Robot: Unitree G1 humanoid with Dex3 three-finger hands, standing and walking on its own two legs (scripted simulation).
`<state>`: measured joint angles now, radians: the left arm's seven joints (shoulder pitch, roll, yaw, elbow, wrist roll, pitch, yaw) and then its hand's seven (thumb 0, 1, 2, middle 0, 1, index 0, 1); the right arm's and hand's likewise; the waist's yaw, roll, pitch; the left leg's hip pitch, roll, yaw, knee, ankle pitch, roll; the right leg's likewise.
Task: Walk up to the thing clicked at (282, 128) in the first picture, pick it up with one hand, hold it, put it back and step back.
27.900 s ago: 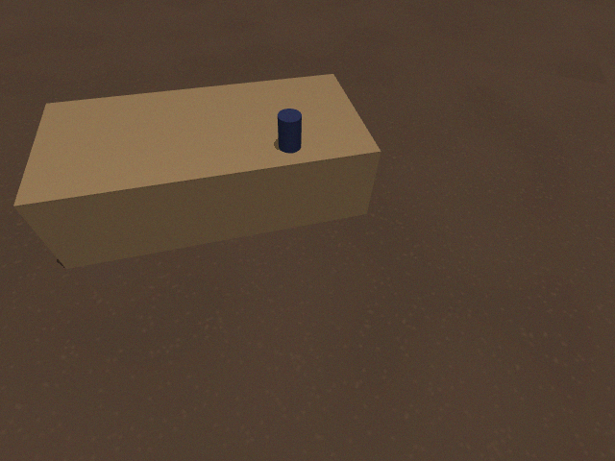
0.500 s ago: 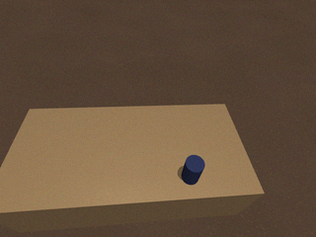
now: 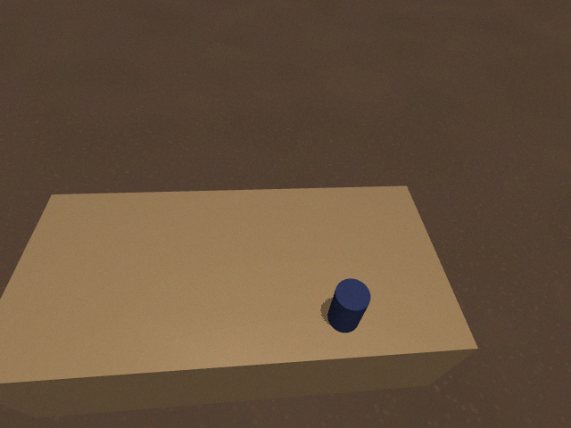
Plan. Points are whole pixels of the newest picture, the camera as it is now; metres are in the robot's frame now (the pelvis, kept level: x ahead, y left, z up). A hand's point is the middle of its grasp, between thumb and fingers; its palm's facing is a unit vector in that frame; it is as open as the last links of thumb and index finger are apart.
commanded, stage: step back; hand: right
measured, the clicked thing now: (347, 306) +0.46 -0.17 -0.35
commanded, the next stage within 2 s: none
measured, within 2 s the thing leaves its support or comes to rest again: neither
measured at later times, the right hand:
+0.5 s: hand out of the picture +0.02 -0.31 -0.18, palm faces -0.12 +0.93 -0.35, open 7.4 cm
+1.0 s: hand out of the picture -0.04 -0.29 -0.15, palm faces -0.08 +0.92 -0.39, open 7.4 cm
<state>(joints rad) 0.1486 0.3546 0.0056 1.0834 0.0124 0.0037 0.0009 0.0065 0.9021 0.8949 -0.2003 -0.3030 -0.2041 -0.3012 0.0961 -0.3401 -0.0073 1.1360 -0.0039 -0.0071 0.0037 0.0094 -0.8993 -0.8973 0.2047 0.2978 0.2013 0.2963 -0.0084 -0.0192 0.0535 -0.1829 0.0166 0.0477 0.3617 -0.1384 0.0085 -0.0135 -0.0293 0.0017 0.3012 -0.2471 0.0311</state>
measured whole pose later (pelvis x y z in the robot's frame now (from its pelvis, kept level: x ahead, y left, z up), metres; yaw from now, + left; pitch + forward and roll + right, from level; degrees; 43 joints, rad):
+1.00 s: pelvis -0.21 -0.04 -0.02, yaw +1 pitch -2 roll +0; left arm 0.17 0.40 0.08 0.85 0.00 0.04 0.02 0.01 0.90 0.89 -0.20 -0.30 -0.20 -0.30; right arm 0.04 -0.37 -0.03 0.82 -0.02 0.04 -0.01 0.01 -0.90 -0.90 0.21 0.30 0.20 0.30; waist 0.03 -0.01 0.18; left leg -0.37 0.04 0.04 0.63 -0.22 0.01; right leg -0.29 0.03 0.07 0.83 -0.47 0.02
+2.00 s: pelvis -0.52 -0.03 -0.02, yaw -2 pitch -2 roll +2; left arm 0.26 0.36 0.06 0.89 0.04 0.05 0.00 0.01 0.90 0.89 -0.20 -0.30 -0.21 -0.30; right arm 0.10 -0.39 -0.05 0.87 0.00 0.08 -0.01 0.01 -0.90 -0.90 0.20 0.30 0.20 0.30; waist 0.06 0.02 0.13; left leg -0.53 -0.09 -0.10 1.02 -0.45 -0.01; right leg -0.26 -0.01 0.06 0.64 -0.34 -0.02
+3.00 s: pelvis -0.65 -0.02 -0.01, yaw +2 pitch -1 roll -1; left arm 0.15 0.37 0.03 1.05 0.02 -0.02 -0.01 0.01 0.90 0.89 -0.20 -0.30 -0.20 -0.30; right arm 0.16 -0.32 -0.02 1.06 -0.02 -0.02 0.01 0.01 -0.90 -0.90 0.21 0.30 0.20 0.30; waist 0.00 0.00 0.04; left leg -0.25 0.02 -0.02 0.52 -0.24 -0.01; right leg -0.15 0.00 0.04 0.47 -0.30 0.02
